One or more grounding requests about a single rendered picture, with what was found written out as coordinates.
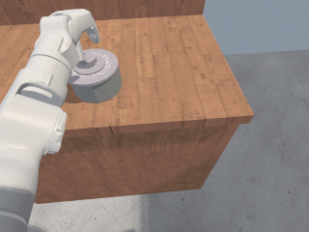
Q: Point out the knob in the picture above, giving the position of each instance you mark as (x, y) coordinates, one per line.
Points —
(91, 59)

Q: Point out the pot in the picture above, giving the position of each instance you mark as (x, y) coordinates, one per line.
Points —
(103, 92)

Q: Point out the table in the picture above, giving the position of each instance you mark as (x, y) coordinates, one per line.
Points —
(179, 104)

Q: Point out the lid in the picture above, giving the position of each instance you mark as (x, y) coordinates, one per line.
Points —
(105, 67)

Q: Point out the left robot hand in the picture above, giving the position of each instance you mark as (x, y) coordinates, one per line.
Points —
(88, 24)

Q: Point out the robot left upper arm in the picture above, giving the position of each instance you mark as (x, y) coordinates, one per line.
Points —
(28, 130)

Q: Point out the robot left forearm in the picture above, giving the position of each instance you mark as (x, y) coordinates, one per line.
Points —
(46, 75)

